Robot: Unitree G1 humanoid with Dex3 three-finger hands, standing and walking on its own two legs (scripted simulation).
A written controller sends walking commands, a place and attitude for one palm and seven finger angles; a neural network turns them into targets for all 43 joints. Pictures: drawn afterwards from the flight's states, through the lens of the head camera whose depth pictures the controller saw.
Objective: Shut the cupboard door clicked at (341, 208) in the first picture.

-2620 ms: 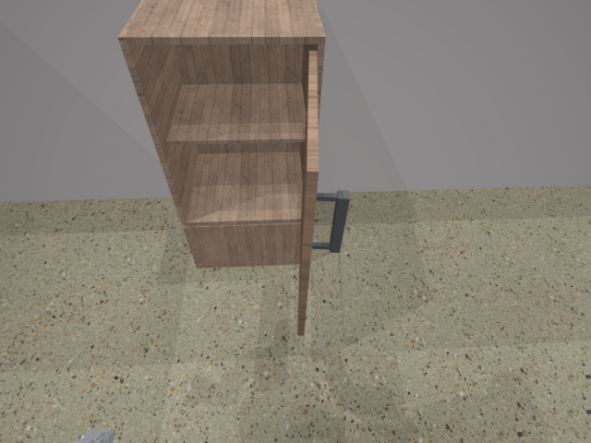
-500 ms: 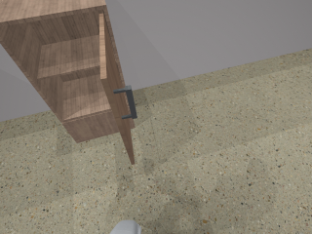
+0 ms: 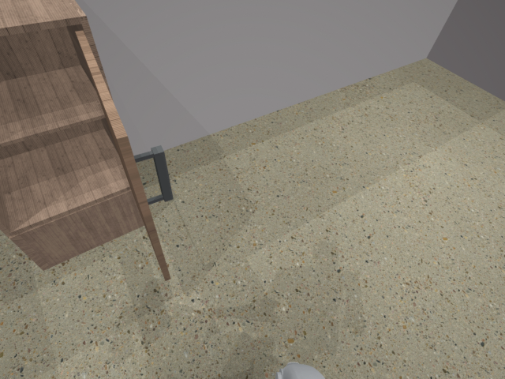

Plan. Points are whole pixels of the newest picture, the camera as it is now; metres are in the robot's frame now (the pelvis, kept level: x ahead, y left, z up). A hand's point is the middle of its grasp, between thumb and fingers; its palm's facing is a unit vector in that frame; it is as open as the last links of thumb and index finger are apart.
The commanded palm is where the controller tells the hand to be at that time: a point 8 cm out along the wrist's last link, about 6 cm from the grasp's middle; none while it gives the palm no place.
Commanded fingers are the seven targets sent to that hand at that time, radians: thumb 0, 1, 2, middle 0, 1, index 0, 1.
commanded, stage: walk around to get in front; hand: left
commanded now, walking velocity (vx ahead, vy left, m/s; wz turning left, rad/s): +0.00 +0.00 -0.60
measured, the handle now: (154, 178) +0.50 +0.26 -0.05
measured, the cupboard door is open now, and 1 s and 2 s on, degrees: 85 85 85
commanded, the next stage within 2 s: none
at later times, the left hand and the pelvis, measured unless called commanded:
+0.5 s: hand (186, 367) +0.16 +0.12 -0.16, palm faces -0.34 -0.91 -0.23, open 7.4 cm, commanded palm none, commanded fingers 0.00 0.90 0.90 -0.20 -0.30 -0.20 -0.30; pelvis +0.00 -0.03 -0.01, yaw -19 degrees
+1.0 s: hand (246, 300) +0.30 +0.03 -0.18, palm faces -0.64 -0.76 -0.12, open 7.4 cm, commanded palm none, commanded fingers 0.00 0.90 0.90 -0.20 -0.30 -0.20 -0.30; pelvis +0.12 -0.06 +0.00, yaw -38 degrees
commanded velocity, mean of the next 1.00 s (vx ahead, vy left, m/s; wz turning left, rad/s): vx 0.21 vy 0.00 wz -0.57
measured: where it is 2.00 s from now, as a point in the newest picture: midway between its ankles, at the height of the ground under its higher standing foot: (343, 337)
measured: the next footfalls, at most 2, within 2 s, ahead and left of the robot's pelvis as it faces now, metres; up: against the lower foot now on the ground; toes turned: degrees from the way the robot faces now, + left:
right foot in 0.26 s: +0.01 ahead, -0.15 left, +0.00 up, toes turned -15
left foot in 0.62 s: +0.11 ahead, +0.07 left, +0.00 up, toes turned -18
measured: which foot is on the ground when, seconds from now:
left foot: down 0.00-0.24, up 0.26-0.60, down 0.62-1.00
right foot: up 0.00-0.24, down 0.26-0.62, up 0.64-1.00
